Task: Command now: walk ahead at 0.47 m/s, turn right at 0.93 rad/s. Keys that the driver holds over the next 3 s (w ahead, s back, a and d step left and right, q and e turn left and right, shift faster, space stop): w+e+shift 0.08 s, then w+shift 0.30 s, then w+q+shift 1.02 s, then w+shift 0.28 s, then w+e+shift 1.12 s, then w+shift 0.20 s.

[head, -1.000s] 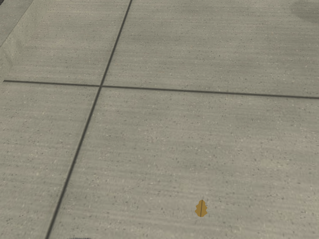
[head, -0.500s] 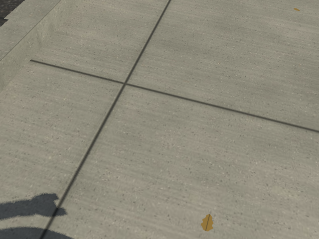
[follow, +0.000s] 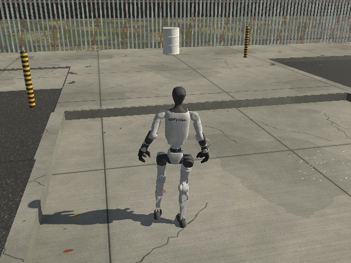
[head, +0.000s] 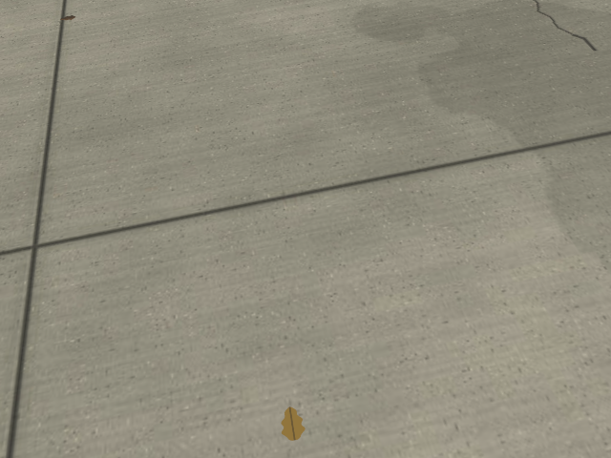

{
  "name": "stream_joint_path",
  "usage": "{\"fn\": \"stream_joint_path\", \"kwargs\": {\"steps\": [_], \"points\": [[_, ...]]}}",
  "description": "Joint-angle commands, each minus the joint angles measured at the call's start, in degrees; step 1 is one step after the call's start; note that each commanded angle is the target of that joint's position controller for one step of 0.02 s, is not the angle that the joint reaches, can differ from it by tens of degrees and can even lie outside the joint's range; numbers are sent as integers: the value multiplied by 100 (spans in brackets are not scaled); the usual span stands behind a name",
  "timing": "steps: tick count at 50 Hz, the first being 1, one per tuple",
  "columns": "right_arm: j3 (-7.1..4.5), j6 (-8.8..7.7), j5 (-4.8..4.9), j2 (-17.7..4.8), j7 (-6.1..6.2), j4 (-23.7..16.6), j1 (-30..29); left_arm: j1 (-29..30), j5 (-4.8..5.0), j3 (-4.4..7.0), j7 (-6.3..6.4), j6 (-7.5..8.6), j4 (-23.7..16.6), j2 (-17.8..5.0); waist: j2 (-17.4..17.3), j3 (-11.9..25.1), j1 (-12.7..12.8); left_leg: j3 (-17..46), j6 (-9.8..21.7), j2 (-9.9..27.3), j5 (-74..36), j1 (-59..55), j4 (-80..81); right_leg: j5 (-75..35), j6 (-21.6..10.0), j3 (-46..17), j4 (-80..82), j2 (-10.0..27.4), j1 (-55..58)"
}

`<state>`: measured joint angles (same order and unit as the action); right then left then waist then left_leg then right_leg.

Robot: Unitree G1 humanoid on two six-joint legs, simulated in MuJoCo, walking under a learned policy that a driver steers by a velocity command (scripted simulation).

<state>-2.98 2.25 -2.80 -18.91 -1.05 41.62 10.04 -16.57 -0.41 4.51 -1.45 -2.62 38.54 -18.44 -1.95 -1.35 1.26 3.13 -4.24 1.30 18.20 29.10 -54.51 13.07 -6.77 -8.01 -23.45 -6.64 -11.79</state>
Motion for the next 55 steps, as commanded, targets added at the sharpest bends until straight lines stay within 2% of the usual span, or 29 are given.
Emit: {"fn": "stream_joint_path", "kwargs": {"steps": [1, 8, 11, 12, 13, 14, 15, 16, 17, 19, 21, 23, 25, 27, 30, 32, 33, 34, 35, 36, 37, 38, 40, 43, 46, 50, 52, 53, 55], "points": [[-88, -204, 4, -444, -28, -552, -812, -341, -48, 284, 25, 175, -232, -1060, 826, -45, 286, 46, -98, -82, -249, 1129, 634, 2272, -763, -2236, 1263, 1336, 705], [19, -417, 127, -364, -17, -722, -1219, -273, -17, 212, -27, 424, -239, -973, 961, -78, 359, -77, 50, -158, -550, 64, 1945, 1557, -718, -2354, 947, 1230, 27], [-7, -520, 171, -404, 52, -601, -572, -22, -16, 143, -22, 501, -212, -883, 791, -80, -73, -201, 381, -126, -786, -1632, 2647, 1378, -543, -2331, 848, 1215, -806], [-62, -578, 124, -524, 109, -444, -14, -7, -25, 90, -12, 536, -178, -765, 537, 58, -351, -191, 492, -149, -573, -2506, 2792, 1127, -428, -2134, 357, 1019, -1166], [-174, -656, 24, -875, 185, -267, 883, 144, 10, 0, -11, 621, -216, -533, -71, 421, -826, 485, 664, 401, 191, -3625, 3051, 767, -231, -1575, -977, 631, -1779], [-351, -667, -112, -1607, 220, -225, 1555, 130, 161, -137, -14, 713, -447, -61, -1529, 1030, -968, 3062, 1141, 1824, 2672, -4661, 4032, 1328, 114, -408, -3024, -231, -2874], [-377, -645, -82, -1455, 147, -150, 1316, 184, 78, -151, 76, 667, -403, -294, -1059, 683, -737, 4414, 1348, 2220, 3418, -4165, 4406, 1247, 111, -186, -4080, -61, -3681], [-266, -640, -20, -978, 99, -217, 1075, 398, -42, -121, 71, 630, -326, -480, -263, 251, -613, 3788, 1293, 2003, 3019, -3751, 4207, 752, 88, -277, -4525, 221, -3812], [-190, -671, 18, -695, 65, -211, 977, 468, -144, -123, -12, 638, -273, -497, -16, 184, -518, 3008, 1195, 1662, 2480, -3474, 4110, 400, 108, -261, -4518, 376, -3722], [-98, -756, 66, -490, 78, -51, 1091, 575, -248, -137, -163, 611, -272, -447, -317, 10, -405, 2114, 1100, 1214, 1911, -3019, 4397, 129, 184, -215, -4242, 569, -3534], [-78, -834, 159, -446, 45, 169, 1356, 816, -315, -196, -218, 585, -364, -364, -480, -218, -345, 1910, 1293, 985, 1368, -2832, 4628, -72, 306, 118, -4037, 731, -3629], [-62, -863, 248, -355, 20, 291, 1591, 1321, -371, -266, -230, 586, -568, -315, -368, -405, -400, 1846, 1586, 917, 754, -2780, 4871, -320, 501, 558, -3715, 985, -3932], [-70, -861, 245, -319, 35, 362, 1687, 1888, -304, -368, -260, 627, -784, -196, -245, -558, -492, 1565, 1692, 761, -141, -2472, 5035, -601, 675, 770, -2865, 1004, -3662], [-139, -862, 239, -480, 74, 439, 1694, 2230, -220, -485, -313, 672, -906, -10, -382, -554, -514, 1226, 1612, 589, -1233, -2029, 5085, -870, 727, 970, -1876, 844, -2725], [-198, -844, 293, -709, 74, 583, 1778, 2283, -176, -478, -245, 682, -918, -124, -447, -343, -418, 1133, 1549, 765, -2863, -2085, 4876, -886, 597, 1091, -1226, 611, -1567], [-218, -844, 281, -855, 61, 666, 1788, 1505, -181, -334, -89, 710, -664, -445, -431, 279, -2, 952, 1353, 758, -4894, -2275, 3688, -457, 445, 1059, -983, 336, -252], [-247, -839, 283, -967, 48, 670, 1668, 506, -184, -233, 15, 731, -355, -621, -293, 840, 525, 804, 1240, 571, -5137, -1964, 2433, -383, 364, 1055, -819, 294, 1010], [-249, -869, 296, -914, 21, 581, 1470, -521, -253, -90, 157, 751, -104, -910, -151, 1369, 1043, 769, 1157, 270, -4013, -858, 933, 50, 280, 583, -947, 923, 2541], [-67, -900, 346, -25, 33, 362, 1698, -1357, -461, 53, 257, 779, -17, -1358, 1142, 2290, 1011, 421, 1129, -263, -164, 461, -1194, 2775, 72, -1638, -492, 2752, 3888], [-38, -825, 496, -36, 22, 117, 1785, -1097, -400, 74, 232, 709, -89, -1469, 1789, 2632, 727, 357, 1185, -421, 805, 1207, -2246, 4199, -164, -4018, 813, 3469, 3559], [-100, -718, 377, -307, 35, 146, 1302, -413, -331, 10, 231, 682, -100, -991, 1201, 1427, 515, 266, 1199, -34, 175, 1647, -2477, 4013, -121, -3364, 934, 3106, 2675], [-95, -661, 284, -282, -24, 152, 1044, -118, -284, -75, 214, 704, -81, -581, 756, 753, 397, 172, 1154, 192, -203, 1627, -2248, 2877, -96, -2337, 883, 2888, 1906], [-85, -505, 160, -86, -146, 199, 962, -22, -260, -146, 208, 763, 96, -285, 705, 171, 71, 142, 1014, 442, -316, 1316, -1997, 1414, 24, -1034, 1139, 2469, 927], [-22, -266, 97, 163, -265, -53, 452, -187, -68, -181, 139, 937, 420, -60, 789, -318, -130, 39, 909, 649, -558, 1643, -1879, 301, 145, 92, 1511, 2330, 560], [47, -237, 105, 173, -367, -397, -223, -111, -81, -194, 113, 1035, 569, 6, 720, -558, -283, -224, 910, 598, -1459, 1734, -1323, -988, 272, 1315, 1722, 2007, 341], [153, -278, 121, 100, -516, -716, -1121, -354, -85, -137, 189, 1068, 786, -299, 301, -820, -215, -1081, 1190, 269, -2216, 919, 597, -2884, 491, 2333, 1917, 1744, 478], [156, -298, 146, 11, -507, -690, -1119, -613, -95, -91, 249, 1014, 843, -608, 411, -566, -288, -1508, 1385, -207, -2140, 282, 1046, -5637, 588, 2504, 1308, 1805, 1090], [124, -300, 160, -113, -468, -596, -835, -647, -105, -42, 300, 939, 821, -817, 590, -276, -479, -1596, 1466, -421, -1874, -69, 1123, -6789, 633, 2494, 757, 1891, 1443], [-55, -306, 175, -525, -344, -165, 780, -294, -179, 63, 377, 719, 686, -1165, 862, 603, -1367, -1393, 1709, -725, -1172, -1761, 1135, -7864, 554, 2330, -1410, 2142, 1372]]}}
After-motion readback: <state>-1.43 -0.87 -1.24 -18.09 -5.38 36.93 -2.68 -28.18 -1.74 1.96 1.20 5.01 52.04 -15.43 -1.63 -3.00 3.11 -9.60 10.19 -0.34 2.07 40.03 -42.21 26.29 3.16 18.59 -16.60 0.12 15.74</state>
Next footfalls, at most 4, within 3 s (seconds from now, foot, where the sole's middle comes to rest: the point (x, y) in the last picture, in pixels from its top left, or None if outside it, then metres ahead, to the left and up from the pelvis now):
0.26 left None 0.21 0.13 -0.78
0.68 right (428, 428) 0.54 -0.17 -0.78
1.14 left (324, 276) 0.94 0.06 -0.78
1.56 right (307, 158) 1.38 0.11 -0.78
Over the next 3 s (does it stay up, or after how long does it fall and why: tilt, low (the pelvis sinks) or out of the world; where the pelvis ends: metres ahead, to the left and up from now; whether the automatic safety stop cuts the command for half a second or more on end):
stays up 2.32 0.60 -0.01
